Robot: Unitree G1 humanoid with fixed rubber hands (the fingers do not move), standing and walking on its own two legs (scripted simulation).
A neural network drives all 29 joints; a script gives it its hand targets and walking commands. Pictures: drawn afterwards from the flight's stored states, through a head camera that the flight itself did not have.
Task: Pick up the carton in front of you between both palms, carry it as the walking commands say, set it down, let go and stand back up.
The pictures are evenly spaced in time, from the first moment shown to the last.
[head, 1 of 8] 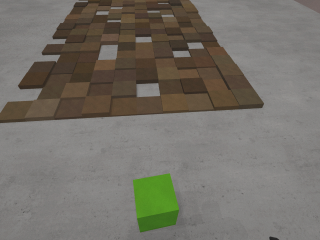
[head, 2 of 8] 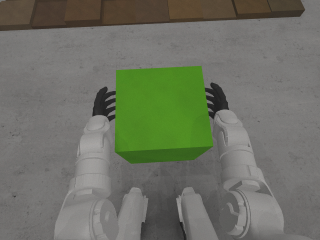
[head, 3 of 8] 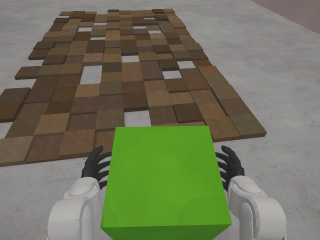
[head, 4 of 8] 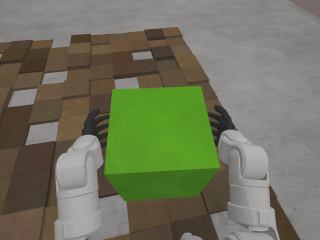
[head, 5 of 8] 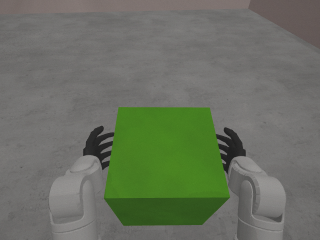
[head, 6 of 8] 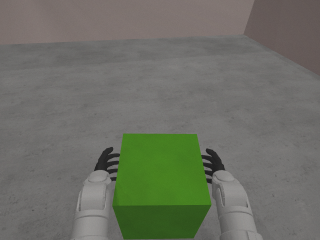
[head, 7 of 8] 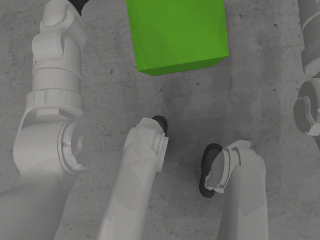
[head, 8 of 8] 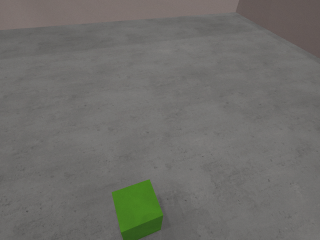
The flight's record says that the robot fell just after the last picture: no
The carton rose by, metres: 0.79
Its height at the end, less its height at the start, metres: +0.00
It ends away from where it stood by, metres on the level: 6.23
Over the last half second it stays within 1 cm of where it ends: yes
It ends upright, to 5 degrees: yes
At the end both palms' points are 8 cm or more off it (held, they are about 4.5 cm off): yes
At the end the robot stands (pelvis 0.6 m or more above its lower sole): yes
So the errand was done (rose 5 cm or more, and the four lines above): yes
